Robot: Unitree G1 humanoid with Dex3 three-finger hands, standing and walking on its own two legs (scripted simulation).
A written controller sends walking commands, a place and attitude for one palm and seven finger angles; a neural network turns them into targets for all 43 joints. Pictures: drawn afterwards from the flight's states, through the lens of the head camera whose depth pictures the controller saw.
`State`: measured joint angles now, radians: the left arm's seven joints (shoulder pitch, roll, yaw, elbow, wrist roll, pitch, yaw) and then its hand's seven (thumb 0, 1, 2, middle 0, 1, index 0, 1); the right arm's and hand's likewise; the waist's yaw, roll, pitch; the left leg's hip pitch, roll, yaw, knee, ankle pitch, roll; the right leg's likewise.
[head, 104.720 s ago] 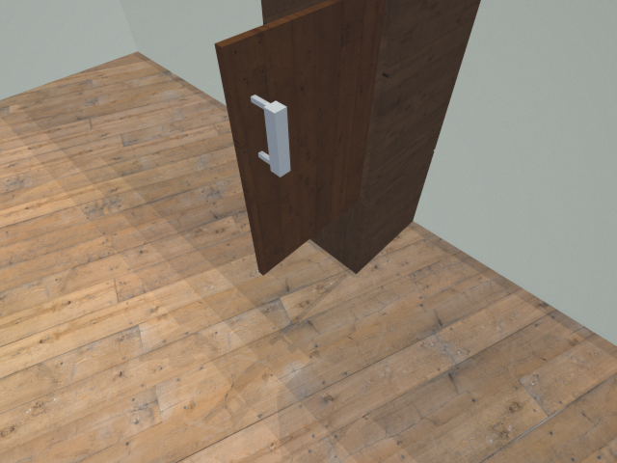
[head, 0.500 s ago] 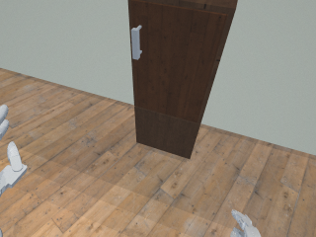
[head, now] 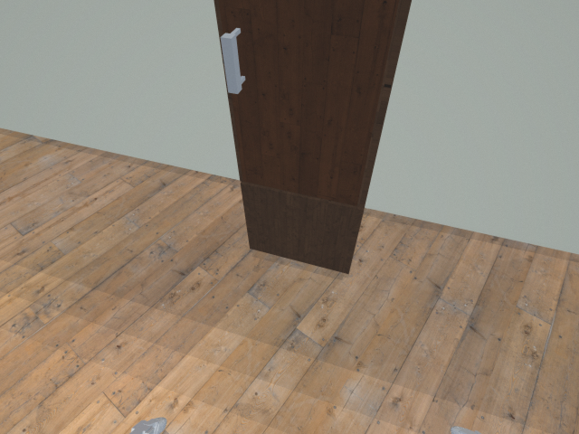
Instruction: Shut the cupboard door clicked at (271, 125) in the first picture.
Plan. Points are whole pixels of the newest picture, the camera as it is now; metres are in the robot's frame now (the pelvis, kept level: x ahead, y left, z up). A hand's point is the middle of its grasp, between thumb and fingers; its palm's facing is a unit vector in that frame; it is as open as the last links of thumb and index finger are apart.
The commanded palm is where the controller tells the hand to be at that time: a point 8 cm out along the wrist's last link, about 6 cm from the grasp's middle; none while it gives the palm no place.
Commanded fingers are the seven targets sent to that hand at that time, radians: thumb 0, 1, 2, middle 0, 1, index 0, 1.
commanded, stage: let the arm hang, fingers relaxed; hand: left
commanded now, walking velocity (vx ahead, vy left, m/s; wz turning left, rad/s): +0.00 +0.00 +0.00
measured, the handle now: (235, 60) +0.91 +0.15 +0.10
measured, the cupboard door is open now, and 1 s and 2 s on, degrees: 0 0 0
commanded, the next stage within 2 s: look to check the result in 0.84 s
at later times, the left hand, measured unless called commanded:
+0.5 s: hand out of the picture -0.01 +0.21 -0.16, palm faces +0.01 -0.96 -0.26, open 7.4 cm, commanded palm none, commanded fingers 0.00 0.90 0.90 -0.20 -0.30 -0.20 -0.30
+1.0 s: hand out of the picture +0.05 +0.21 -0.16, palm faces -0.02 -0.97 -0.23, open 7.4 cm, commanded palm none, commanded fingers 0.00 0.90 0.90 -0.20 -0.30 -0.20 -0.30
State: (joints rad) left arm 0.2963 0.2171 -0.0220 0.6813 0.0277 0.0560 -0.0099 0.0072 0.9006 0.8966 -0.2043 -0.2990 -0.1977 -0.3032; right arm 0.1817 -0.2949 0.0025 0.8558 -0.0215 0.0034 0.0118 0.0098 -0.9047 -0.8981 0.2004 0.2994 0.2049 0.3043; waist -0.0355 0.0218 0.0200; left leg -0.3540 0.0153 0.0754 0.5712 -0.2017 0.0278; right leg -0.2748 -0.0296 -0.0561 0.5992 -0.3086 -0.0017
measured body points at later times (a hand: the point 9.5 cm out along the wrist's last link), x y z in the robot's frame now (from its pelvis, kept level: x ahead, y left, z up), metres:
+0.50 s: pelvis +0.01 +0.00 +0.01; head +0.00 -0.01 +0.46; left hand -0.01 +0.26 -0.13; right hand +0.01 -0.23 -0.15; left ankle +0.06 +0.10 -0.73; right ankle +0.01 -0.12 -0.73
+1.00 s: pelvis +0.02 +0.01 +0.02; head +0.03 +0.01 +0.47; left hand +0.05 +0.26 -0.14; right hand +0.05 -0.25 -0.13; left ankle +0.06 +0.10 -0.73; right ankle +0.01 -0.12 -0.73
